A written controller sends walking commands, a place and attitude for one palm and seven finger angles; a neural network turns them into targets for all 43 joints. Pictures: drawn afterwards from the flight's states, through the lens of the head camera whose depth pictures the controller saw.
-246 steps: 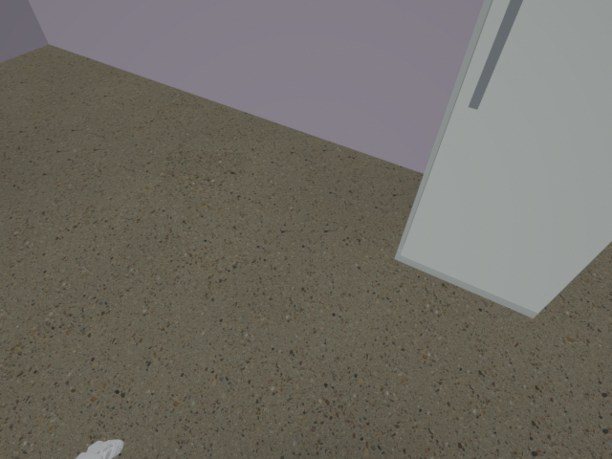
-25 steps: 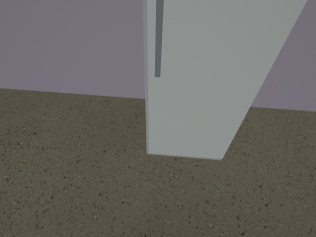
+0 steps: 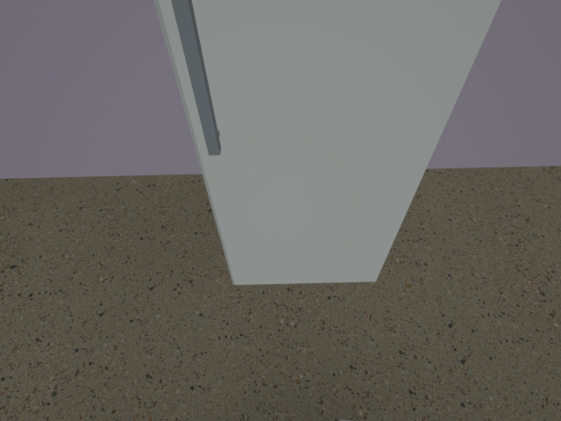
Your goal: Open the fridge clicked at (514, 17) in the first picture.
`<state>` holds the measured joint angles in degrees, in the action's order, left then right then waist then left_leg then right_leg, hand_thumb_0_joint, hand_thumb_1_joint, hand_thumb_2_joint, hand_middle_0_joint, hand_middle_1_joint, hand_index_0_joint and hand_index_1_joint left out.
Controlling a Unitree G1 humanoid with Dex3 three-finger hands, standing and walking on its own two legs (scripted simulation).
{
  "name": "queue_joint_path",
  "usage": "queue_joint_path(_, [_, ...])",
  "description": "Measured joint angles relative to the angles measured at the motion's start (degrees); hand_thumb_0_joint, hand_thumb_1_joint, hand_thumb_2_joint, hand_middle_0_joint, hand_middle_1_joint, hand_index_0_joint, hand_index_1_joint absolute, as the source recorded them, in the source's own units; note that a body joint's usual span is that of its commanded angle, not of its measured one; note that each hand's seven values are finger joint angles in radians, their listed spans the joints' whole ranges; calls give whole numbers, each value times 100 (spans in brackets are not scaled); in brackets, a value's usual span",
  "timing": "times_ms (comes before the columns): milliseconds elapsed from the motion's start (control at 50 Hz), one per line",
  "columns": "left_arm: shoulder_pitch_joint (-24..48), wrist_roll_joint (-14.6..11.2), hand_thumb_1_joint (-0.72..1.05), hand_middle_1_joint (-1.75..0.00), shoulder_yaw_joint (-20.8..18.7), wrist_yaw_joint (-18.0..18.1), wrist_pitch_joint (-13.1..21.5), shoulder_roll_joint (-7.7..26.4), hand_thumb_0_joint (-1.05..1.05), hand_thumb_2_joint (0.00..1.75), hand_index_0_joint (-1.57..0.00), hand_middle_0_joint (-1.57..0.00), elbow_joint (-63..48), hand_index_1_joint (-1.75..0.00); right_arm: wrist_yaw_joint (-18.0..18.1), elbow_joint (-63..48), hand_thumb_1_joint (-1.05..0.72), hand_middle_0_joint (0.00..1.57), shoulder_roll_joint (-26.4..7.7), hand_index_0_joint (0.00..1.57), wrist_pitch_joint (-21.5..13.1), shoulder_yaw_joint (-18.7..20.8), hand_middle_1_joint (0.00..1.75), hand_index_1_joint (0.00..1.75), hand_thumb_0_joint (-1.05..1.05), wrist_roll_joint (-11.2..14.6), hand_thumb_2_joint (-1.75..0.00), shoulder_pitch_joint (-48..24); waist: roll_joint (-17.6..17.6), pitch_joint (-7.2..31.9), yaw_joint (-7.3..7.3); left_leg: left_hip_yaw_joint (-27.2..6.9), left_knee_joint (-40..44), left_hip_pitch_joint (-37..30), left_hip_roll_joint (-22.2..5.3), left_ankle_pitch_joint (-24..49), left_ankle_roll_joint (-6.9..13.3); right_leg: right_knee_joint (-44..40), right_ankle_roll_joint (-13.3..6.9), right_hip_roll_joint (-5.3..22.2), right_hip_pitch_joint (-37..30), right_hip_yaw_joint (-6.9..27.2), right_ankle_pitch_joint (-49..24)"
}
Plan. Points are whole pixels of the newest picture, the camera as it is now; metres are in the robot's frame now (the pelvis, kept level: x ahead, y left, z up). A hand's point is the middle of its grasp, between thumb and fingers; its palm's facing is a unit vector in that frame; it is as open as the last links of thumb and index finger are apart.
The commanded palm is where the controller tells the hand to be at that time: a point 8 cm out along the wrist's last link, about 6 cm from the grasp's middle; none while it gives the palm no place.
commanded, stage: take the last steps up to it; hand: left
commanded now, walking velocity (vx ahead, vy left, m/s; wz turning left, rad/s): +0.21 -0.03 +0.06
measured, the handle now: (197, 57) +0.60 +0.16 +0.20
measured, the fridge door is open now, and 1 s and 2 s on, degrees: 0 0 0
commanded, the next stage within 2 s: come to a stop and stand still in 0.16 s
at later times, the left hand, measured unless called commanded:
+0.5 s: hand out of the picture +0.12 +0.17 -0.17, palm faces +0.06 -0.99 -0.14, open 7.3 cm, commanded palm none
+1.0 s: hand out of the picture +0.12 +0.13 -0.14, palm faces +0.05 -0.97 -0.25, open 7.3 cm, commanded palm none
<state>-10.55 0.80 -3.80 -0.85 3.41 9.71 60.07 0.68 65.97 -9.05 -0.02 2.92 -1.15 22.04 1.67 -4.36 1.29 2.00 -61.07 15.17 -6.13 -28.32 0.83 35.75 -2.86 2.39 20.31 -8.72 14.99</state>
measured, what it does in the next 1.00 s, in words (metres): walks ahead: left foot, then right foot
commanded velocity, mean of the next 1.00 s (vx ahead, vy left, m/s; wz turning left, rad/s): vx -0.02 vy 0.05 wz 0.01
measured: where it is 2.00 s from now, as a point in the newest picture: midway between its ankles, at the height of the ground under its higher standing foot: outside the picture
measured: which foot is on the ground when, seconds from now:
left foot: up 0.00-0.30, down 0.32-0.76, up 0.78-1.00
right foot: down 0.00-0.36, up 0.38-0.74, down 0.76-1.00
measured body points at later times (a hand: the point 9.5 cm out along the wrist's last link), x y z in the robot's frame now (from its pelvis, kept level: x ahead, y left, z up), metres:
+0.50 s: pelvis +0.13 +0.02 +0.01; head +0.17 +0.04 +0.46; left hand +0.12 +0.22 -0.16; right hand +0.24 -0.19 -0.13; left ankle +0.18 +0.10 -0.72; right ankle +0.08 -0.12 -0.69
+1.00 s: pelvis +0.09 -0.05 +0.02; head +0.11 -0.09 +0.47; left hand +0.11 +0.18 -0.12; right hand +0.11 -0.31 -0.15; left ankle +0.07 +0.10 -0.65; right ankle +0.10 -0.17 -0.72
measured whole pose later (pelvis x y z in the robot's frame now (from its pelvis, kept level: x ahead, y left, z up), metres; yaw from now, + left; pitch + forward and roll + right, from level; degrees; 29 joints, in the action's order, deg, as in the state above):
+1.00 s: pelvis +0.09 -0.05 +0.02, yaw -1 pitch +1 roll +3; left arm -16.4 1.2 -1.7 1.7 -0.6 7.4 58.5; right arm -0.6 59.4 -13.5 4.3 4.3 -1.8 15.4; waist 1.3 -0.8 -0.8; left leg 0.8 -57.0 25.4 -0.5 -17.0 -2.8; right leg 24.7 0.2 4.9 13.3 -2.4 12.0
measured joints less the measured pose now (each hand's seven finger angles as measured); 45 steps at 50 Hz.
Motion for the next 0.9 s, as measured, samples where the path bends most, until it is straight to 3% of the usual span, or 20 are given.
queue_joint_path(40, [-61, 1, 92, -30, 23, 93, -12, -61, 0, 90, -20, -19, 25, -30, -3, -99, -91, 20, -50, 20, 1, 26, 30, 30, 0, -20, -90, -211, -9, 69, -27, 62, -551, 556, 8, 372, 30, -369, 12, -70, -319, -47, -53])
queue_joint_path(80, [-155, 16, 93, -30, 45, 167, -16, -72, 0, 90, -20, -20, 81, -30, 1, -263, -91, 20, -93, 20, -11, 43, 30, 30, 0, -43, -90, -443, -3, 146, -13, 147, -480, 967, -18, 650, -9, -731, -15, -144, -603, -97, -123])
queue_joint_path(180, [-413, 43, 93, -30, 170, 178, -21, -152, 0, 90, -20, -19, 247, -30, -36, -626, -92, 20, -88, 20, -44, 44, 30, 30, 0, -47, -90, -1000, -8, 255, -19, 332, 723, 1361, -49, 1076, -140, -1271, -16, -298, -1098, -146, -122])
queue_joint_path(280, [-642, 38, 92, -30, 214, 154, -39, -239, 0, 90, -20, -20, 384, -30, -85, -730, -92, 19, 46, 20, -137, -38, 30, 30, 0, -36, -90, -1307, -100, 244, -188, 397, 2128, 981, 53, 1310, -122, -1250, 79, -375, -1451, -151, 199])
queue_joint_path(320, [-757, 10, 92, -30, 224, 174, -72, -262, 0, 90, -20, -20, 445, -30, -66, -710, -92, 20, 95, 20, -210, -98, 30, 30, 0, -37, -90, -1332, -132, 248, -247, 416, 2729, 616, 116, 1839, -63, -974, 160, -369, -1517, -149, 481])
queue_joint_path(360, [-766, -42, 91, -30, 241, 231, -164, -225, 0, 90, -20, -20, 518, -30, 6, -641, -92, 20, 225, 20, -256, -171, 30, 30, 0, -31, -90, -1373, -362, 216, -300, 518, 2689, 480, 273, 1613, 144, -514, 251, -176, -1437, -29, 732])
queue_joint_path(420, [-726, -67, 91, -30, 276, 304, -310, -234, 0, 90, -20, -19, 532, -30, 132, -590, -92, 20, 356, 20, -199, -251, 30, 30, -1, 27, -90, -1478, -500, 145, -398, 723, 2868, 245, 372, 1455, 266, 150, 388, -19, -1108, 303, 1336])
queue_joint_path(560, [-321, 3, 91, -30, 122, 302, -572, -104, 0, 90, -20, -20, 165, -30, 244, -825, -94, 20, 210, 21, -12, -56, 30, 30, -3, 36, -90, -1811, -237, -234, -235, 743, 3377, 138, 288, 1834, 253, 1727, 478, 17, 73, 737, 1455])
queue_joint_path(620, [-196, 20, 91, -30, -6, 307, -640, 97, 0, 90, -20, -19, -26, -30, 203, -836, -94, 20, 100, 21, 97, 6, 30, 30, -3, -6, -90, -1767, -231, -236, -217, 721, 3363, 196, 187, 1897, 162, 2152, 495, -1, 379, 807, 1288])
queue_joint_path(660, [-137, 17, 91, -30, -58, 305, -666, 202, 0, 90, -20, -19, -126, -30, 165, -810, -93, 20, 21, 21, 159, 45, 30, 30, -2, -33, -90, -1679, -226, -183, -205, 686, 3316, 244, 135, 1922, 89, 2002, 482, 25, 354, 782, 1170])
queue_joint_path(740, [-158, 23, 91, -30, -28, 286, -565, 242, 0, 90, -20, -19, -243, -30, 87, -725, -92, 20, -167, 21, 253, 112, 30, 30, -1, -58, -90, -1462, -122, 7, -178, 609, 3070, 394, 58, 1892, -79, 620, 428, 114, -256, 611, 739])
queue_joint_path(760, [-234, 42, 91, -30, 3, 280, -505, 264, 0, 90, -20, -19, -271, -30, 66, -713, -92, 20, -183, 21, 277, 119, 30, 30, -1, -41, -90, -1380, -173, 108, -183, 632, 2913, 483, 91, 1802, -119, 62, 416, 174, -493, 629, 595])
queue_joint_path(840, [-418, 93, 91, -29, 165, 244, -508, 16, 0, 90, -20, -19, -178, -30, -39, -673, -92, 20, -345, 20, 475, 163, 30, 30, 0, -18, -90, -1119, 37, 330, -202, 161, 1897, 806, 289, 625, -182, -93, 323, 112, -512, 614, 298])
queue_joint_path(900, [-570, 62, 91, -30, 211, 221, -497, -145, 0, 90, -20, -19, -147, -30, -107, -646, -92, 20, -392, 20, 498, 156, 30, 30, 0, -55, -90, -939, -2, 457, -237, -13, 1017, 991, 502, 847, -196, -589, 303, 156, -605, 709, 24])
